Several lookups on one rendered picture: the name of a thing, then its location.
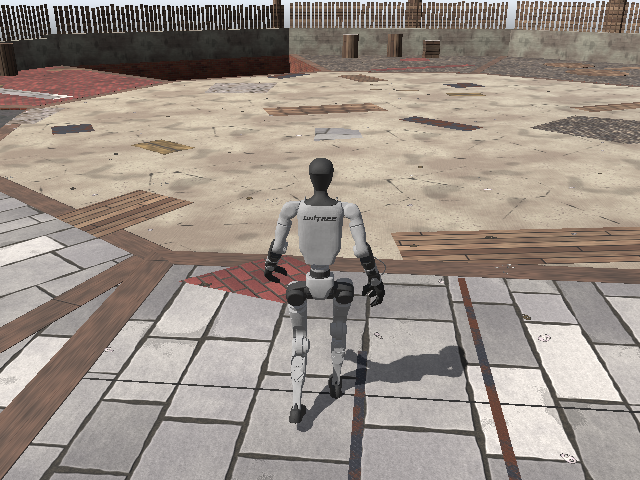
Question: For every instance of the left robot forearm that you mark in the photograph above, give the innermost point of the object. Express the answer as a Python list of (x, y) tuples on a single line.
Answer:
[(272, 258)]

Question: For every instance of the robot head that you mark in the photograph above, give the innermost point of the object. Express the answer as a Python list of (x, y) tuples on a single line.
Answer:
[(321, 173)]

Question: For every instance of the right robot forearm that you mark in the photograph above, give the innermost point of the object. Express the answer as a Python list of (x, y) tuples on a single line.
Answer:
[(370, 268)]

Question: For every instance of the right robot upper arm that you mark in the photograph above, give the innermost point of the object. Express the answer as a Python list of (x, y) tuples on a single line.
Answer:
[(352, 212)]

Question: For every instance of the left robot hand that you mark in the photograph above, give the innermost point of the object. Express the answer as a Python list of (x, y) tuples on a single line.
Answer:
[(270, 277)]

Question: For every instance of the robot right shin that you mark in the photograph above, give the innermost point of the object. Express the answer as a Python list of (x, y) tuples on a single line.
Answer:
[(337, 355)]

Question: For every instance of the right robot hand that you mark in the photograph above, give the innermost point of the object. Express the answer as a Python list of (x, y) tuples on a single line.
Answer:
[(377, 290)]

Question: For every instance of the left robot upper arm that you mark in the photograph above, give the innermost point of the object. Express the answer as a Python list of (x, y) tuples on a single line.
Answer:
[(288, 211)]

